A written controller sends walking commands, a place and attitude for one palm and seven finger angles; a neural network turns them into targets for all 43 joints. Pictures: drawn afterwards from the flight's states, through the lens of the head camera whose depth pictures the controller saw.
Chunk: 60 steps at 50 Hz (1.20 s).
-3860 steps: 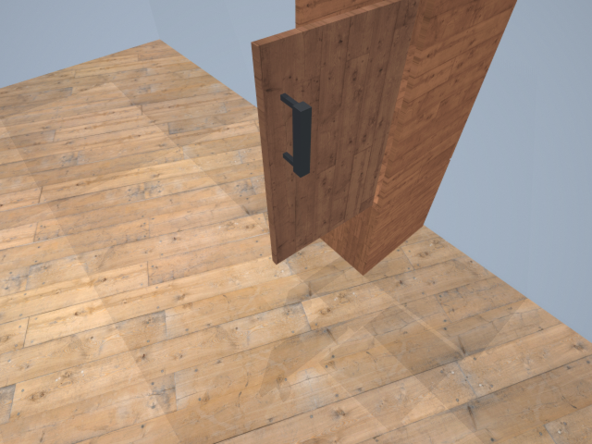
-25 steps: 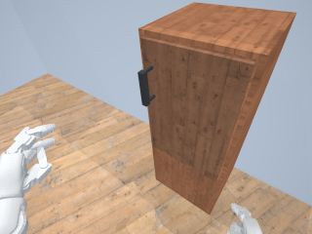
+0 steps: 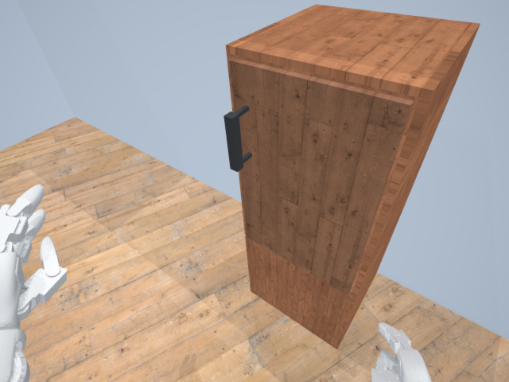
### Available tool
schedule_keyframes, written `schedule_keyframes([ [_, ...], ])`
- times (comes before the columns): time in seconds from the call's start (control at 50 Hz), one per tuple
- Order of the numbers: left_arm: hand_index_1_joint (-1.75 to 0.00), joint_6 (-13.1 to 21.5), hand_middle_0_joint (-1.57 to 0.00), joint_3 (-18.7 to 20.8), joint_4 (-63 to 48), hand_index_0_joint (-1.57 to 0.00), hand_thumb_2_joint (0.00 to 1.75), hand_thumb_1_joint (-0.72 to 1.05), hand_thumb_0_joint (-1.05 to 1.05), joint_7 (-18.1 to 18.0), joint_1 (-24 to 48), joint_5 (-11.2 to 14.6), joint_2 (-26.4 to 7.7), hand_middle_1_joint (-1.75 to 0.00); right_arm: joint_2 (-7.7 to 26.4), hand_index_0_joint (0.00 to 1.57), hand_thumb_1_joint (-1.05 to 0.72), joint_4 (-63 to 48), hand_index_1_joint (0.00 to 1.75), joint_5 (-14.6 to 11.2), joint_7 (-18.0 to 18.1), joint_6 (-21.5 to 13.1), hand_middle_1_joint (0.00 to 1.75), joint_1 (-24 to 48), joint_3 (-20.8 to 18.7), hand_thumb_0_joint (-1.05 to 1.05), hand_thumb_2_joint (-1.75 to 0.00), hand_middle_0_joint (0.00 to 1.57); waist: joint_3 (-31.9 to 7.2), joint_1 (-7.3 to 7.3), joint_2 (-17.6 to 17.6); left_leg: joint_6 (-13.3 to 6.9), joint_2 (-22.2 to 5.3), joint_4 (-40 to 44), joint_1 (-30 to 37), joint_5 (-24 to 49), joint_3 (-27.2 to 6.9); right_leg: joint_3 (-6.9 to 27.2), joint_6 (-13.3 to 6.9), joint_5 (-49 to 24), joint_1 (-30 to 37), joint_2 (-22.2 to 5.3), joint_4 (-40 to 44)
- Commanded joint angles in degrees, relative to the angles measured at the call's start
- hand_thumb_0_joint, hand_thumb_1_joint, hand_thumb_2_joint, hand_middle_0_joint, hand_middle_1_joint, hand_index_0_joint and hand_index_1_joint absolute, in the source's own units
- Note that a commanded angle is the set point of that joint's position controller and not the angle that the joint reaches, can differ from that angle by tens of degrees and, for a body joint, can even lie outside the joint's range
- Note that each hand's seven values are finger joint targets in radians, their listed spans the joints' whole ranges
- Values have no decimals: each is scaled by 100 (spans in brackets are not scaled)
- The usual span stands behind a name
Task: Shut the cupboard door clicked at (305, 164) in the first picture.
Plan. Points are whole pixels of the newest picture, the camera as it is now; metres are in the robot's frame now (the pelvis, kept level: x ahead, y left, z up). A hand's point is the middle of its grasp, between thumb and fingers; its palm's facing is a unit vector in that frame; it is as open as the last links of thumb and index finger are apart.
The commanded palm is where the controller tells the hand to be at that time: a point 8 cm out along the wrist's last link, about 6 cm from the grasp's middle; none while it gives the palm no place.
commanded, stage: step back with the hand held close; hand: left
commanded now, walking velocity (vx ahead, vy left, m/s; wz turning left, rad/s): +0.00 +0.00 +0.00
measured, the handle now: (240, 138) +0.61 +0.11 +0.08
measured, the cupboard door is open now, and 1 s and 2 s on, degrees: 0 0 0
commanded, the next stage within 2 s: stop stepping back and stand still in 1.46 s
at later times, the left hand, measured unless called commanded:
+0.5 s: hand (31, 286) +0.17 +0.29 +0.16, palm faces +0.41 -0.77 -0.49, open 7.4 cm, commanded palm +0.11 +0.32 +0.17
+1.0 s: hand out of the picture +0.09 +0.29 +0.16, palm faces +0.48 -0.76 -0.43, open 7.4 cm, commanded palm +0.02 +0.33 +0.17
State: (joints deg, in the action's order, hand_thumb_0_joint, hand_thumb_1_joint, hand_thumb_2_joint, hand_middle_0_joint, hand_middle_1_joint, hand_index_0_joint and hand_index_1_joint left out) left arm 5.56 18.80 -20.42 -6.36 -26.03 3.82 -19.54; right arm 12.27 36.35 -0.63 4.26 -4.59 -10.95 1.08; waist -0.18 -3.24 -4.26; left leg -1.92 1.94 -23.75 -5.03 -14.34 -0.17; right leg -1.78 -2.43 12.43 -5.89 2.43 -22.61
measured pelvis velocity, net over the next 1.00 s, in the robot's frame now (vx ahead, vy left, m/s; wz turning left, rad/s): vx -0.11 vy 0.03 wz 0.03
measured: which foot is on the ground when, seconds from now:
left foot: down 0.00-1.00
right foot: down 0.00-1.00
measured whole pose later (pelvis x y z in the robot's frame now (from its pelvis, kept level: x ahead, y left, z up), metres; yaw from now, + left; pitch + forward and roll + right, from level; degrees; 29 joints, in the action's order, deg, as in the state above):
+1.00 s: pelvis -0.11 +0.03 -0.03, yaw +1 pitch +0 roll -1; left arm 14.5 25.7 -29.9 -10.7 -28.4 0.4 -24.3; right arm 12.9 33.8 -0.1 3.8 -1.6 -14.7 0.0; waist -0.3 1.5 1.1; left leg -3.9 1.6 -41.0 -28.6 -17.6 3.1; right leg -2.4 -0.6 10.9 -27.4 0.3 -36.3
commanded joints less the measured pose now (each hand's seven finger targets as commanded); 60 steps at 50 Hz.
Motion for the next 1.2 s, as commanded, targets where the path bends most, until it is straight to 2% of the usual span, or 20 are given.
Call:
schedule_keyframes([
  [0.0, -30, 328, -20, 694, -1131, -20, 90, 90, 0, -111, 431, 6, -1066, -30, 599, 20, -90, -909, 30, 2, 55, -314, 30, 758, -201, 0, -90, 20, -217, -4, 72, 79, -262, 410, -299, 1016, -52, 141, 142, -521, 136, -313, 403],
  [0.02, -30, 324, -20, 689, -1093, -20, 90, 90, 0, -105, 433, 1, -1064, -30, 605, 20, -90, -904, 30, -7, 54, -302, 30, 772, -210, 0, -90, 20, -171, 0, 177, 74, -269, 406, -290, 962, -40, 143, 151, -442, 67, -298, 434],
  [0.04, -30, 537, -20, 1376, -1344, -20, 90, 90, 0, -164, 963, 1, -1794, -30, 862, 20, -90, -1078, 30, -68, 40, -213, 30, 632, -310, 0, -90, 20, -23, 187, 125, -73, -385, 119, -797, 446, -279, 809, 73, -463, -321, -637, 663],
  [0.06, -30, 567, -20, 1017, -972, -20, 90, 90, 0, -137, 414, -6, -1340, -30, 772, 20, -90, -978, 30, -38, 47, -160, 30, 556, -318, 0, -90, 20, -111, 238, 344, -68, -359, -137, -721, 400, -324, 950, -23, -392, -494, -898, 728],
  [0.14, -30, 684, -20, 860, -1066, -20, 90, 90, 0, -196, 21, -27, -1249, -30, 777, 20, -90, -978, 30, -49, 11, -16, 30, 474, -354, 0, -90, 20, -590, 302, 339, -7, -393, -539, -705, 760, -337, 1046, -200, -963, -595, -1242, 409],
  [0.22, -30, 685, -20, 1098, -1445, -20, 90, 90, 0, -295, -160, -6, -1503, -30, 838, 20, -90, -1101, 30, -74, 71, 119, 30, 472, -411, 0, -90, 20, -1068, 306, 272, 83, -569, -561, -762, 1908, -431, 833, -149, -2198, -282, -1151, -342],
  [0.32, -30, 613, -20, 1254, -1607, -20, 90, 90, 0, -360, -338, -8, -1618, -30, 856, 20, -90, -1264, 30, -84, 142, 299, 30, 454, -430, 0, -90, 20, -1156, 284, 169, 96, -790, -363, -1142, 2519, -611, 666, 21, -2289, -113, -869, -878],
  [0.42, -30, 622, -20, 1291, -1566, -20, 90, 90, 0, -381, -453, -48, -1584, -30, 898, 20, -90, -1337, 30, -68, 158, 356, 30, 415, -439, 0, -90, 20, -895, 290, 183, -65, -922, -44, -1967, 1307, -800, 691, 109, -1500, -2, -704, -961],
  [0.56, -30, 795, -20, 1274, -1639, -20, 90, 90, 0, -413, -109, -240, -1474, -30, 963, 20, -90, -1392, 30, -54, 154, 226, 30, 344, -413, 0, -90, 20, -373, 347, -84, -423, -1052, 568, -3823, -1959, -1098, 737, 219, -232, 504, -484, -1299],
  [0.66, -30, 939, -20, 1289, -1773, -20, 90, 90, 0, -422, 298, -394, -1421, -30, 991, 20, -90, -1359, 30, 17, 151, 76, 30, 255, -418, 0, -90, 20, -248, 362, -287, -548, -1179, 686, -4600, -2766, -1235, 700, 252, -69, 862, -331, -1796],
  [0.68, -30, 964, -20, 1446, -1793, -20, 90, 90, 0, -432, 357, -418, -1591, -30, 1016, 20, -90, -1329, 30, 38, 154, 48, 30, 269, -436, 0, -90, 20, -299, 342, -210, -541, -1179, 635, -4604, -2803, -1216, 746, 249, 5, 855, -342, -1778],
  [0.76, -30, 1034, -20, 1339, -1816, -20, 90, 90, 0, -461, 383, -431, -1447, -30, 937, 20, -90, -1317, 30, 33, 93, -23, 30, 196, -426, 0, -90, 20, -178, 385, 134, -431, -894, -52, -4403, -2890, -951, 1228, 68, 772, 178, -644, -1273],
  [0.82, -30, 1082, -20, 1312, -1903, -20, 90, 90, 0, -507, 354, -383, -1500, -30, 866, 20, -90, -1234, 30, 68, 38, -42, 30, 152, -396, 0, -90, 20, -89, 422, 525, -202, -626, -714, -3519, -2256, -793, 1694, -182, 1421, -991, -1085, -439],
  [0.88, -30, 1145, -20, 1509, -1948, -20, 90, 90, 0, -589, 149, -326, -1727, -30, 857, 20, -90, -1150, 30, 75, 9, -29, 30, 165, -406, 0, -90, 20, -272, 430, 551, -118, -558, -938, -2865, -1905, -730, 1692, -251, 1664, -1577, -1233, -71],
  [0.94, -30, 1227, -20, 1550, -2041, -20, 90, 90, 0, -613, -81, -311, -1689, -30, 862, 20, -90, -1166, 30, 38, 29, -45, 30, 162, -397, 0, -90, 20, -510, 447, 133, -276, -841, -238, -3232, -2168, -980, 1103, -15, 1222, -1006, -802, -756],
  [1.0, -30, 1283, -20, 1689, -2209, -20, 90, 90, 0, -581, -72, -335, -1649, -30, 904, 20, -90, -1173, 30, 62, 90, -172, 30, 260, -440, 0, -90, 20, -710, 357, -843, -512, -1652, 967, -4318, -2544, -1659, 345, 262, 68, 315, -42, -2534],
  [1.04, -30, 1274, -20, 1735, -2094, -20, 90, 90, 0, -494, -214, -302, -1644, -30, 897, 20, -90, -1106, 30, 55, 70, -281, 30, 259, -520, 0, -90, 20, -885, 334, -646, -556, -1956, 1034, -4082, -2378, -1649, 382, 312, 494, 405, 135, -2855],
  [1.08, -30, 1252, -20, 1741, -1740, -20, 90, 90, 0, -423, -275, -330, -1571, -30, 966, 20, -90, -1124, 30, 74, 76, -335, 30, 348, -543, 0, -90, 20, -416, 325, -714, -617, -2037, 1133, -4533, -2894, -1618, 405, 322, 695, 483, 226, -2791],
  [1.12, -30, 1315, -20, 1453, -1795, -20, 90, 90, 0, -350, -130, -231, -1381, -30, 830, 20, -90, -903, 30, 164, 43, -409, 30, 264, -448, 0, -90, 20, -178, 357, -384, -451, -1895, 1048, -3534, -1891, -1573, 331, 261, 961, -210, 166, -1855],
  [1.18, -30, 1406, -20, 1130, -2200, -20, 90, 90, 0, -354, 153, -130, -1358, -30, 746, 20, -90, -629, 30, 120, -22, -507, 30, 258, -413, 0, -90, 20, -1047, 361, -299, -70, -1393, 173, -1216, 979, -873, 638, 108, -318, -952, -203, -480],
])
